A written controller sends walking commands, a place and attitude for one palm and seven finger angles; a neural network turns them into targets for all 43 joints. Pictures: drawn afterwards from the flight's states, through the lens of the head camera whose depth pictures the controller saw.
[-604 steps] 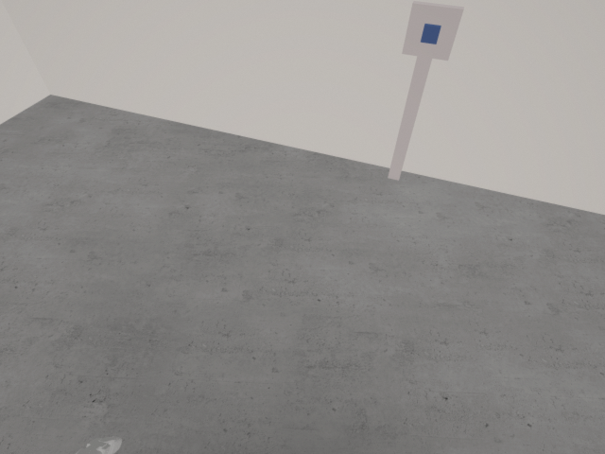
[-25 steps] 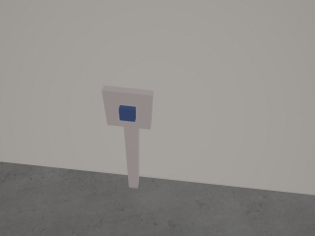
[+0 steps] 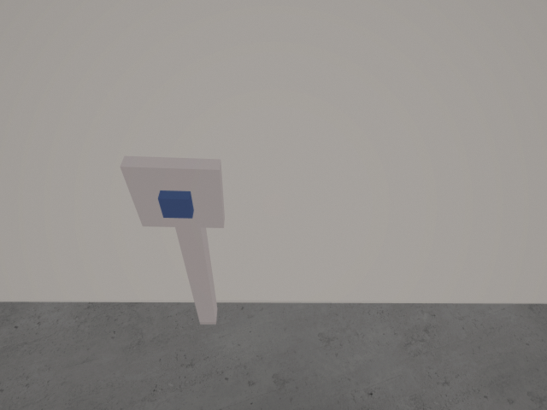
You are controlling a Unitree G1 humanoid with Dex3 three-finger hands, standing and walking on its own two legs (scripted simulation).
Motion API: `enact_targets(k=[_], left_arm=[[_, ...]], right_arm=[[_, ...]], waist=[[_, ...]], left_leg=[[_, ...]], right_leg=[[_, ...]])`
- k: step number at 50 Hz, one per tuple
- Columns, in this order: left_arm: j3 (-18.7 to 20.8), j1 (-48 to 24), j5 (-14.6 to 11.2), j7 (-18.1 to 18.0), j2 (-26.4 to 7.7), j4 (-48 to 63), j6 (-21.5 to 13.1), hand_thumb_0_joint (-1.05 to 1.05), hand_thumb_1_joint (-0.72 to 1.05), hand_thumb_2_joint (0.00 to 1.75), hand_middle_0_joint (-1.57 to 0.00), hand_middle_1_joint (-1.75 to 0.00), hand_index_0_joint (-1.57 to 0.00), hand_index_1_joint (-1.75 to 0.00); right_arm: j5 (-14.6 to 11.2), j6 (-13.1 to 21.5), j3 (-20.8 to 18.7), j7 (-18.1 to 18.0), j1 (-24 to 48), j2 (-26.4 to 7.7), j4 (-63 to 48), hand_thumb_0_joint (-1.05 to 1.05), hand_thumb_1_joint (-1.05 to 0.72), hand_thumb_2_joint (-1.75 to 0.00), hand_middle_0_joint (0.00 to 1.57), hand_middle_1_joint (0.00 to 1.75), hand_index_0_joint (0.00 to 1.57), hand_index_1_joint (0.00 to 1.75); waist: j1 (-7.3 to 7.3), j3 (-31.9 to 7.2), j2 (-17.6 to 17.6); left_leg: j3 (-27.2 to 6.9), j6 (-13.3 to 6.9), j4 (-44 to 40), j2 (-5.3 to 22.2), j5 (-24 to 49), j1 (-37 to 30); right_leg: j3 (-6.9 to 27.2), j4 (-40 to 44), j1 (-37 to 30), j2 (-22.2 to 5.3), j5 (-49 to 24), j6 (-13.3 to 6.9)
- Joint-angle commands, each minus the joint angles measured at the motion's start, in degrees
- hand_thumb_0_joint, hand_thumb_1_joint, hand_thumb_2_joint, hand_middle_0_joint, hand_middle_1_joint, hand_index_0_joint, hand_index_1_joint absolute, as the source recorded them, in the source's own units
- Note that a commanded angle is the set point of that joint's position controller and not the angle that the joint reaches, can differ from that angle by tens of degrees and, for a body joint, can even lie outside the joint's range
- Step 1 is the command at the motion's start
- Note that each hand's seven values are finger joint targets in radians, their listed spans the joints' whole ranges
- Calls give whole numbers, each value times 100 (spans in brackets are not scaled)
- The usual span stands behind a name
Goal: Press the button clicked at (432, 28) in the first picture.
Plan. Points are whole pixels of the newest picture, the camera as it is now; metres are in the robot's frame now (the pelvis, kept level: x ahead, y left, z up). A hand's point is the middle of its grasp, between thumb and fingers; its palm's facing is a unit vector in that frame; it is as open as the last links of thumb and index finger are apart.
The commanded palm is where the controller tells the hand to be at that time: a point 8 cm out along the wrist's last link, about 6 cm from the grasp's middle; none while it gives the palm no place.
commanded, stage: come to a stop and stand still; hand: left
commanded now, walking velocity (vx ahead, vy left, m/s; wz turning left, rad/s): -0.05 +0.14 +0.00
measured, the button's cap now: (177, 203) +0.51 +0.19 -0.04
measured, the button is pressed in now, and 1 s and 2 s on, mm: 0 0 0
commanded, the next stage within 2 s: look again from close up in 0.86 s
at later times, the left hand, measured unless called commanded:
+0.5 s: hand out of the picture +0.03 +0.16 -0.19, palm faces +0.03 -0.97 -0.22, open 7.3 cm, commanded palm none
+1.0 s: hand out of the picture +0.00 +0.15 -0.18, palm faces +0.03 -0.98 -0.19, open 7.4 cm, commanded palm none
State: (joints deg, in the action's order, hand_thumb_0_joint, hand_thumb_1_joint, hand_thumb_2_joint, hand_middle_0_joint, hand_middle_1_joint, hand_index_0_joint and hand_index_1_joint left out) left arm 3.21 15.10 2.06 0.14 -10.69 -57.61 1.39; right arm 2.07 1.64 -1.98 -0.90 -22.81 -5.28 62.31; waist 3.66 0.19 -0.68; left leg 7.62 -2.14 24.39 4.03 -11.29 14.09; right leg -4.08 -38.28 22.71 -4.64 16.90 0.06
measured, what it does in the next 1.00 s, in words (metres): steps on the spot: right foot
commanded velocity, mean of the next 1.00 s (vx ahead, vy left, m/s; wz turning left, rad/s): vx -0.02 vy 0.04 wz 0.00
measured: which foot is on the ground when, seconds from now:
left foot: down 0.00-1.00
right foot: up 0.00-0.06, down 0.08-1.00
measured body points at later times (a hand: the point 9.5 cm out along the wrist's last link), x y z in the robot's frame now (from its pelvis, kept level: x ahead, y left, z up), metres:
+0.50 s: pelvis +0.01 -0.02 -0.02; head +0.02 -0.01 +0.43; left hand +0.03 +0.22 -0.17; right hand +0.08 -0.26 -0.16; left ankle +0.03 +0.09 -0.75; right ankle +0.04 -0.17 -0.75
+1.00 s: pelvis +0.00 -0.03 -0.01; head +0.00 -0.02 +0.44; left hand +0.00 +0.20 -0.17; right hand +0.02 -0.26 -0.16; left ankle +0.03 +0.09 -0.75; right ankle +0.04 -0.17 -0.75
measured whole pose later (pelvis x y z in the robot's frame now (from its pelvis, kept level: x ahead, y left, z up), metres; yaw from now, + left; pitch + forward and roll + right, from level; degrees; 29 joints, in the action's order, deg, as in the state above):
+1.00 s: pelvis +0.00 -0.03 -0.01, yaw +2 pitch -2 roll +0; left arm -1.0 18.1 1.1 -1.5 -9.8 -59.7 0.2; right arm 0.8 -0.1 0.2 -0.1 -17.0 -10.4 59.5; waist 0.0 0.7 -0.5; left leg 4.8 -0.6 27.9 1.6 -12.4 13.5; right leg -5.2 -27.5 13.6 -4.9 11.6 2.0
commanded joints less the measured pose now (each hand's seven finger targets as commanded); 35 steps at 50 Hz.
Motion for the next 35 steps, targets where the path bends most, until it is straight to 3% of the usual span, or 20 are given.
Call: enact_targets(k=[1, 2, 3, 4, 6, 7, 9, 12, 13, 15, 17, 19, 20, 21, 22, 24, 26, 30, 35], left_arm=[[-69, 625, -62, -61, 102, 85, -275, 0, 90, 90, -20, -30, -20, -30], [-57, 852, -86, -130, -111, -24, -344, 0, 90, 90, -20, -30, -20, -30], [-31, 1000, -80, -183, -446, -100, -380, 0, 90, 90, -20, -30, -20, -30], [-23, 932, -84, -186, -701, -53, -358, 0, 90, 90, -20, -30, -20, -30], [-29, 309, -90, -208, -641, 55, -362, 0, 90, 90, -20, -30, -20, -30], [-45, 143, -91, -234, -517, 104, -352, 0, 90, 90, -20, -30, -20, -30], [-28, 35, -120, -259, -544, 159, -290, 0, 90, 90, -20, -30, -20, -30], [32, 141, -101, -278, -553, 288, -164, 0, 90, 90, -20, -30, -20, -30], [28, 174, -104, -276, -510, 324, -143, 0, 90, 90, -20, -30, -20, -30], [5, 285, -88, -267, -434, 337, -121, 0, 90, 90, -20, -30, -20, -30], [0, 319, -70, -268, -424, 371, -119, 0, 90, 90, -20, -30, -20, -30], [-15, 330, -59, -258, -445, 388, -120, 0, 90, 90, -20, -30, -20, -30], [-114, 660, -110, -455, -615, 51, -157, 0, 90, 90, -20, -30, -20, -30], [-119, 408, -71, -412, -808, 164, -245, 0, 90, 90, -20, -30, -20, -30], [-113, 223, -58, -375, -881, 334, -267, 0, 90, 90, -20, -30, -20, -30], [-136, 50, -69, -311, -771, 428, -185, 0, 90, 90, -20, -30, -20, -30], [-182, 101, -56, -271, -673, 421, -120, 0, 90, 90, -20, -30, -20, -30], [-233, 344, -56, -221, -602, 351, -108, 0, 90, 90, -20, -30, -20, -30], [-250, 479, -66, -197, -630, 334, -160, 0, 90, 90, -20, -30, -20, -30]], right_arm=[[-45, 3, -157, -24, -161, -844, -164, 0, -90, -90, 20, 30, 20, 30], [-95, 32, -61, -2, -199, -578, -144, 0, -90, -90, 20, 30, 20, 30], [-128, 46, 33, 21, -167, -283, -203, 0, -90, -90, 20, 30, 20, 30], [-126, 20, 56, 21, -187, -240, -249, 0, -90, -90, 20, 30, 20, 30], [-118, -127, 24, 4, -131, -378, -176, 0, -90, -90, 20, 30, 20, 30], [-122, -143, 44, -5, -184, -381, -81, 0, -90, -90, 20, 30, 20, 30], [-153, -156, 54, -9, -268, -450, -1, 0, -90, -90, 20, 30, 20, 30], [-146, -155, -16, -5, 57, -724, -174, 0, -90, -90, 20, 30, 20, 30], [-139, -154, -25, -18, 163, -787, -265, 0, -90, -90, 20, 30, 20, 30], [-131, -156, -63, -27, 372, -890, -416, 0, -90, -90, 20, 30, 20, 30], [-125, -172, -98, -24, 471, -964, -545, 0, -90, -90, 20, 30, 20, 30], [-119, -179, -96, -12, 569, -968, -612, 0, -90, -90, 20, 30, 20, 30], [-207, -75, -88, 16, 1082, -1216, -979, 0, -90, -90, 20, 30, 20, 30], [-180, -79, -16, 48, 1061, -1017, -1137, 0, -90, -90, 20, 30, 20, 30], [-134, -101, 9, 52, 591, -958, -1095, 0, -90, -90, 20, 30, 20, 30], [-123, -111, -34, 62, 688, -1135, -1149, 0, -90, -90, 20, 30, 20, 30], [-116, -126, -27, 56, 886, -1239, -1231, 0, -90, -90, 20, 30, 20, 30], [-96, -167, -34, 60, 965, -1326, -1279, 0, -90, -90, 20, 30, 20, 30], [-100, -146, -2, 68, 833, -1274, -1164, 0, -90, -90, 20, 30, 20, 30]], waist=[[-430, -44, 364], [-533, -159, -56], [-555, -155, -803], [-461, -114, -866], [-297, 146, -1570], [-249, 311, -1331], [-225, 283, -775], [-409, 358, 296], [-434, 381, 489], [-489, 242, 501], [-457, 101, 217], [-422, 6, 52], [-539, -23, 707], [-376, -153, 337], [-217, -704, -237], [-261, -412, -56], [-342, 129, 393], [-379, 597, 202], [-371, 467, -42]], left_leg=[[-907, -257, -314, 672, -613, 472], [-571, -32, 159, 389, -664, 993], [-110, 196, 651, -48, -1226, 1441], [-75, 257, 1024, -200, -1555, 1256], [-244, 311, 1196, -114, -1314, 718], [-320, 324, 976, -95, -951, 474], [-312, 334, 350, -108, -86, 39], [-562, 205, 181, 183, 1238, 94], [-689, 117, 78, 299, 1432, 170], [-769, 13, -3, 371, 1303, 259], [-743, 7, 112, 370, 1257, 197], [-712, 36, 126, 285, 744, 172], [-441, 254, 910, 383, 565, 34], [-491, 295, 788, 101, 252, 98], [-596, 227, 605, 115, -81, -66], [-799, 106, 361, 229, 322, -92], [-1056, -5, -30, 371, -177, 322], [-1144, 3, -516, 258, -1584, 814], [-1040, 19, -487, 181, -1386, 600]], right_leg=[[-294, 1596, -1490, 266, -653, 29], [258, 1750, -2241, -236, -860, -86], [971, 1891, -2447, -1078, -1462, -349], [1195, 2010, -2095, -1564, -2044, -577], [1013, 2128, -1229, -1307, -2105, -598], [834, 1977, -1040, -1194, -2355, -592], [581, 1639, -911, -932, -2222, -478], [299, 1105, -859, -528, -1784, -224], [230, 981, -874, -375, -1548, -154], [171, 936, -999, -253, -1280, -87], [221, 916, -1003, -264, -1387, -84], [349, 1035, -955, -322, -1236, -111], [636, 1156, -881, -594, -1846, -221], [805, 1138, -876, -793, -2142, -293], [677, 978, -1120, -757, -1417, -325], [387, 898, -768, -399, -534, -196], [197, 964, -603, -143, 169, -87], [256, 1171, -605, -86, 369, -94], [362, 1449, -632, -164, 314, -84]])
